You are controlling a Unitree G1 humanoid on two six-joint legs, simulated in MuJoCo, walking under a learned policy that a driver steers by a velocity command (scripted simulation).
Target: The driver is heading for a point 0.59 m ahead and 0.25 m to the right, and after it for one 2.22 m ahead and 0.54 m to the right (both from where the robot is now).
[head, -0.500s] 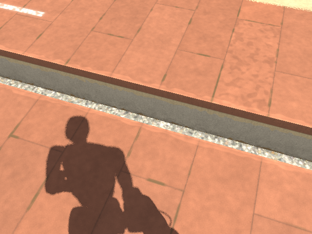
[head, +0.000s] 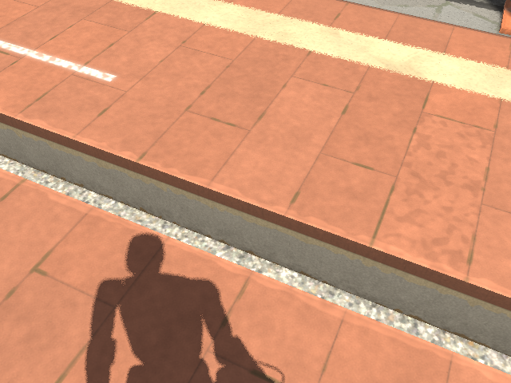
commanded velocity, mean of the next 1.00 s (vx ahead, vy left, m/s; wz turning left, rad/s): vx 0.30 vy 0.00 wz -0.49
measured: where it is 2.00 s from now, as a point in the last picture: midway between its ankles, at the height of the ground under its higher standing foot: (452, 241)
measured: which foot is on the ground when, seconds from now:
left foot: down 0.00-0.68, up 0.70-1.00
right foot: down 0.00-0.40, up 0.42-0.66, down 0.68-1.00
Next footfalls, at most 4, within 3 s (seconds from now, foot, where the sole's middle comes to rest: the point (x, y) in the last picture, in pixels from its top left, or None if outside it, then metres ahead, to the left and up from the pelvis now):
0.68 right None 0.05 -0.12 -0.77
1.10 left None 0.52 -0.17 -0.77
1.48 right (456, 379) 0.58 -0.50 -0.77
1.84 left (422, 214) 1.16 -0.54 -0.77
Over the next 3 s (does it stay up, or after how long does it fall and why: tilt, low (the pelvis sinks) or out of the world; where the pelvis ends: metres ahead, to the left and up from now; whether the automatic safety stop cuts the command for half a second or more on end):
stays up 2.06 -0.50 0.00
